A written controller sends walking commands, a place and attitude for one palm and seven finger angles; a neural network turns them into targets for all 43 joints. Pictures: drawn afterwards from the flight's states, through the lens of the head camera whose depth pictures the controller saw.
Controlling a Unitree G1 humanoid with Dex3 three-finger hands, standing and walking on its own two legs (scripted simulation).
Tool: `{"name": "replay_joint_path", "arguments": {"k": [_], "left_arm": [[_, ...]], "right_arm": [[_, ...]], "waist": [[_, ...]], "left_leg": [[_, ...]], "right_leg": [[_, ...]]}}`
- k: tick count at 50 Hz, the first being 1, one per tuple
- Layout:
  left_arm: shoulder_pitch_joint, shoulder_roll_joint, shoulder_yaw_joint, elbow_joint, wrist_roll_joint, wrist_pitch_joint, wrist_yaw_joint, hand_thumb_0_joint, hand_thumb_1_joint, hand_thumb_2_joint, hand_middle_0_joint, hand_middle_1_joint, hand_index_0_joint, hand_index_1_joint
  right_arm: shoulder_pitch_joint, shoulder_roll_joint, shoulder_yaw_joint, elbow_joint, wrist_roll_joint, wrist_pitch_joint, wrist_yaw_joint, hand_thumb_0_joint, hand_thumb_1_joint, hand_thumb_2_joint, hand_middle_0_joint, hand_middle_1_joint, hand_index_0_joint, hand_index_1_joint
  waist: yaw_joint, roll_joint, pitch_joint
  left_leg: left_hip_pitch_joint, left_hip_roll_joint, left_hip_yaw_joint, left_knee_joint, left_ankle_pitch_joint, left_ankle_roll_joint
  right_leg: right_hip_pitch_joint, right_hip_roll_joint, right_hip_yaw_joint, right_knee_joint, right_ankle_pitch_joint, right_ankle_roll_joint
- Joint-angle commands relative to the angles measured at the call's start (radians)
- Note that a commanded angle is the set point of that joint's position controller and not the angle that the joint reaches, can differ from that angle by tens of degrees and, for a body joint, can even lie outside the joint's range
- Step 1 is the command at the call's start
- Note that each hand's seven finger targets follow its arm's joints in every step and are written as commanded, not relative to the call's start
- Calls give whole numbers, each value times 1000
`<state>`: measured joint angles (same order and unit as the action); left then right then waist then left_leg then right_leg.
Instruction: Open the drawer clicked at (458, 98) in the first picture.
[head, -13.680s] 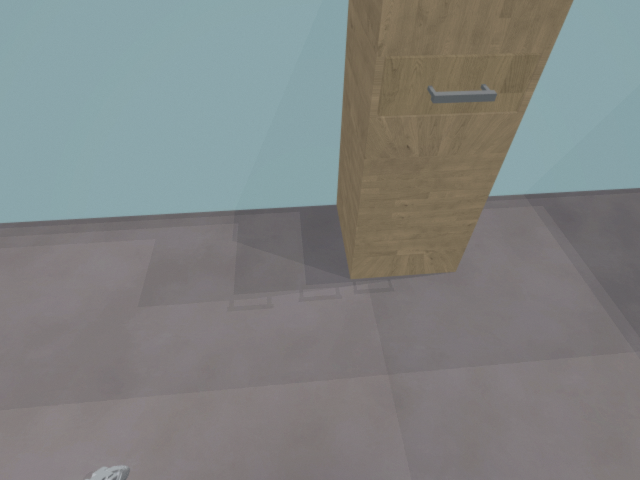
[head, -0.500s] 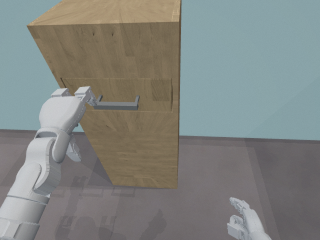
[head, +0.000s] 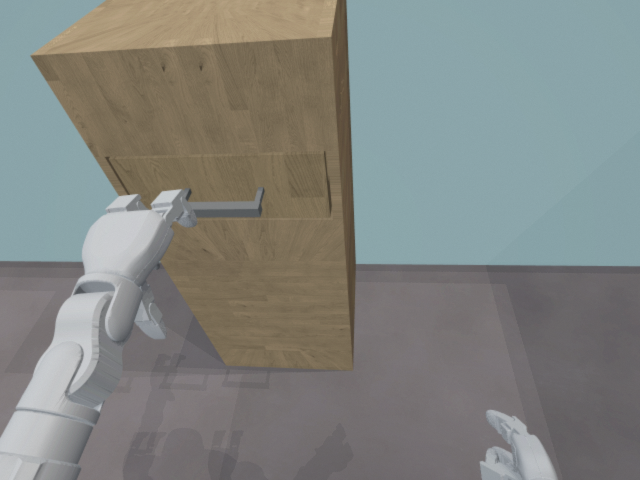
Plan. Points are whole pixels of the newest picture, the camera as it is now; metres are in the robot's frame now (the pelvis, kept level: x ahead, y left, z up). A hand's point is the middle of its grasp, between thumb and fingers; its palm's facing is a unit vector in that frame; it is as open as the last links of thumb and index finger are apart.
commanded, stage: move the hooked fingers above the handle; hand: left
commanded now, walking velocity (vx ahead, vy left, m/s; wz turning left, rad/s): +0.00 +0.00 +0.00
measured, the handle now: (220, 201) +0.55 +0.27 +0.02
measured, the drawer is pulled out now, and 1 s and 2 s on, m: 0.00 0.00 0.00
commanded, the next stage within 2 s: none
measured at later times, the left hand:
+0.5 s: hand (175, 248) +0.37 +0.25 +0.09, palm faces -0.04 -0.04 -1.00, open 13.8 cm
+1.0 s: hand (199, 224) +0.43 +0.25 +0.08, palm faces -0.04 -0.01 -1.00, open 13.8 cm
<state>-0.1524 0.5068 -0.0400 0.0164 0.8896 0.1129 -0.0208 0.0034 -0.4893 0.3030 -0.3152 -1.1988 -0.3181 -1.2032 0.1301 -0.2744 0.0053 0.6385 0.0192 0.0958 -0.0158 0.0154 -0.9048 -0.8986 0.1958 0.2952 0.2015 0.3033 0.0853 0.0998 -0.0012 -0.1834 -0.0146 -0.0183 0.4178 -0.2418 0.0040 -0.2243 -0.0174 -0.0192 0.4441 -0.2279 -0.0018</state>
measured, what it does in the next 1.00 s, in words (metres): stands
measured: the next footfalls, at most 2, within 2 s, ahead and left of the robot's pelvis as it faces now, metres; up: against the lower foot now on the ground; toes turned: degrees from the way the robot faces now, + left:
none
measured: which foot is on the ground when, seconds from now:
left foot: down 0.00-1.00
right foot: down 0.00-1.00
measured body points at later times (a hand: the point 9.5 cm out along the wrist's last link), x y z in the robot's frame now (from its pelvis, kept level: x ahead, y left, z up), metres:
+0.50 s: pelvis +0.01 +0.00 +0.00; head +0.04 -0.03 +0.44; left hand +0.36 +0.25 +0.15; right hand +0.17 -0.25 -0.12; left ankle -0.01 +0.12 -0.74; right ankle +0.00 -0.12 -0.74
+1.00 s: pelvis +0.02 +0.01 -0.01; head +0.06 -0.01 +0.44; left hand +0.42 +0.24 +0.13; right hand +0.15 -0.24 -0.14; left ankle -0.01 +0.12 -0.74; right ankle +0.00 -0.12 -0.74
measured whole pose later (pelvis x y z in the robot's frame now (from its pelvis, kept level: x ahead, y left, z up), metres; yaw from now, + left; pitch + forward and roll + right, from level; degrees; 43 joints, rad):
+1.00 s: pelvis +0.02 +0.01 -0.01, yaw +0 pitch +8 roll +0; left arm -0.55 0.51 -0.10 0.54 0.99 -0.03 0.02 0.00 -0.49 0.30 -0.32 -1.20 -0.32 -1.20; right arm 0.22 -0.25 -0.02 0.65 0.02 0.11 -0.05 0.01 -0.90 -0.90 0.20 0.30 0.20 0.30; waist 0.02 0.05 -0.06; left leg -0.36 -0.02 -0.01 0.55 -0.32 0.02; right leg -0.39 -0.02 -0.01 0.55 -0.29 0.01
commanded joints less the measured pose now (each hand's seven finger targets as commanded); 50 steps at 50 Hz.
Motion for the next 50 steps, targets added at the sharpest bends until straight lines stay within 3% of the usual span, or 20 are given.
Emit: {"name": "replay_joint_path", "arguments": {"k": [1, 3, 7, 10, 14, 17, 18, 21, 23, 25, 27, 30, 31, 38, 39, 40, 41, 46, 47, 50], "left_arm": [[-325, 261, 137, -133, 17, -25, 7, 0, -500, 300, -300, -1200, -300, -1200], [-361, 286, 164, -103, 21, -58, 9, 0, -500, 300, -300, -1200, -300, -1200], [-452, 317, 199, -74, 12, -119, 36, 0, -500, 300, -300, -1200, -300, -1200], [-451, 295, 189, -8, 16, -131, 51, 0, -500, 300, -300, -1200, -300, -1200], [-455, 269, 146, 109, 20, -115, 41, 0, -500, 300, -300, -1200, -300, -1200], [-509, 252, 106, 113, 24, -116, 19, 0, -500, 300, -300, -1200, -300, -1200], [-529, 276, 123, 101, 27, -125, 17, 0, -500, 300, -300, -1200, -300, -1200], [-563, 264, 110, 73, 21, -163, 14, 0, -500, 300, -300, -1200, -300, -1200], [-574, 275, 128, 30, 21, -193, 29, 0, -500, 300, -300, -1200, -300, -1200], [-566, 283, 153, 45, 23, -204, 53, 0, -500, 300, -300, -1200, -300, -1200], [-586, 308, 185, 87, 29, -203, 81, 0, -500, 300, -300, -1200, -300, -1200], [-584, 275, 172, 127, 43, -171, 121, 0, -500, 300, -300, -1200, -300, -1200], [-580, 296, 196, 145, 47, -156, 130, 0, -500, 300, -300, -1200, -300, -1200], [-620, 233, 86, 213, 81, -60, 106, 0, -500, 300, -300, -1200, -300, -1200], [-655, 195, 40, 206, 79, -57, 93, 0, -500, 300, -300, -1200, -300, -1200], [-676, 223, 60, 224, 80, -59, 86, 0, -500, 300, -300, -1200, -300, -1200], [-700, 204, 35, 241, 74, -66, 73, 0, -500, 300, -300, -1200, -300, -1200], [-864, 258, 64, 280, 93, -143, 77, 0, -500, 300, -300, -1200, -300, -1200], [-879, 263, 70, 286, 99, -158, 87, 0, -500, 300, -300, -1200, -300, -1200], [-903, 284, 106, 354, 106, -186, 122, 0, -500, 300, -300, -1200, -300, -1200]], "right_arm": [[-143, -96, -23, -166, 3, -46, -22, 0, -900, -900, 200, 300, 200, 300], [-136, -89, -22, -156, 1, -50, -34, 0, -900, -900, 200, 300, 200, 300], [-118, -80, -25, -149, 0, -62, -45, 0, -900, -900, 200, 300, 200, 300], [-107, -81, -31, -140, 2, -59, -47, 0, -900, -900, 200, 300, 200, 300], [-86, -94, -36, -137, 6, -52, -46, 0, -900, -900, 200, 300, 200, 300], [-71, -100, -40, -150, 7, -47, -46, 0, -900, -900, 200, 300, 200, 300], [-64, -104, -45, -147, 5, -45, -47, 0, -900, -900, 200, 300, 200, 300], [-42, -103, -54, -154, -1, -46, -47, 0, -900, -900, 200, 300, 200, 300], [-26, -99, -62, -151, -2, -46, -46, 0, -900, -900, 200, 300, 200, 300], [-8, -98, -67, -146, -2, -45, -43, 0, -900, -900, 200, 300, 200, 300], [5, -101, -69, -133, 1, -42, -39, 0, -900, -900, 200, 300, 200, 300], [17, -99, -74, -123, 4, -38, -25, 0, -900, -900, 200, 300, 200, 300], [19, -104, -76, -123, 5, -37, -20, 0, -900, -900, 200, 300, 200, 300], [33, -117, -75, -129, 11, -16, -14, 0, -900, -900, 200, 300, 200, 300], [33, -115, -74, -130, 12, -15, -16, 0, -900, -900, 200, 300, 200, 300], [44, -118, -76, -124, 12, -13, -20, 0, -900, -900, 200, 300, 200, 300], [47, -122, -74, -125, 12, -11, -24, 0, -900, -900, 200, 300, 200, 300], [85, -117, -74, -103, 6, -13, -41, 0, -900, -900, 200, 300, 200, 300], [91, -110, -76, -104, 6, -15, -40, 0, -900, -900, 200, 300, 200, 300], [121, -107, -82, -84, 1, -18, -37, 0, -900, -900, 200, 300, 200, 300]], "waist": [[-14, -149, -208], [-11, -147, -207], [-9, -78, -251], [-13, -59, -248], [-28, -106, -225], [-35, -118, -273], [-38, -105, -287], [-43, -83, -328], [-38, -42, -362], [-32, -48, -370], [-31, -61, -350], [-24, -50, -350], [-19, -62, -360], [-48, -65, -378], [-64, -66, -384], [-69, -82, -376], [-83, -107, -360], [-94, -63, -383], [-86, -22, -396], [-79, -15, -417]], "left_leg": [[-26, -29, 48, -46, 191, 31], [-26, -34, 48, -41, 190, 35], [-19, -43, 46, -20, 216, 32], [-30, -44, 53, -9, 240, 27], [-61, -42, 61, 0, 218, 29], [-61, -43, 59, 13, 239, 34], [-52, -42, 55, 18, 252, 34], [-32, -44, 44, 36, 285, 38], [-4, -41, 36, 49, 340, 38], [-9, -38, 29, 57, 378, 34], [-30, -32, 29, 58, 385, 30], [-28, -23, 27, 61, 437, 21], [-37, -21, 28, 60, 442, 19], [-17, -5, 20, 66, 464, 20], [3, -6, 20, 73, 459, 24], [0, -4, 17, 75, 454, 26], [-8, -5, 18, 76, 422, 29], [-3, -8, 3, 95, 414, 25], [1, -10, 5, 103, 425, 24], [-8, -8, 5, 121, 472, 18]], "right_leg": [[155, 20, 3, -58, 143, -20], [154, 19, 6, -56, 150, -18], [164, 15, 14, -46, 186, -21], [148, 17, 11, -35, 224, -23], [124, 16, 9, -33, 217, -19], [135, 14, 9, -16, 246, -19], [130, 18, 6, -9, 258, -22], [119, 23, 4, 9, 279, -26], [105, 29, -1, 28, 304, -32], [92, 33, -8, 43, 315, -35], [77, 35, -11, 45, 309, -37], [55, 39, -21, 60, 312, -42], [71, 41, -22, 60, 310, -45], [36, 43, -22, 68, 284, -42], [18, 43, -21, 65, 281, -40], [13, 44, -22, 64, 278, -40], [5, 45, -22, 56, 265, -38], [-38, 48, -21, 75, 238, -46], [-45, 46, -16, 82, 239, -48], [-55, 48, -20, 102, 265, -50]]}}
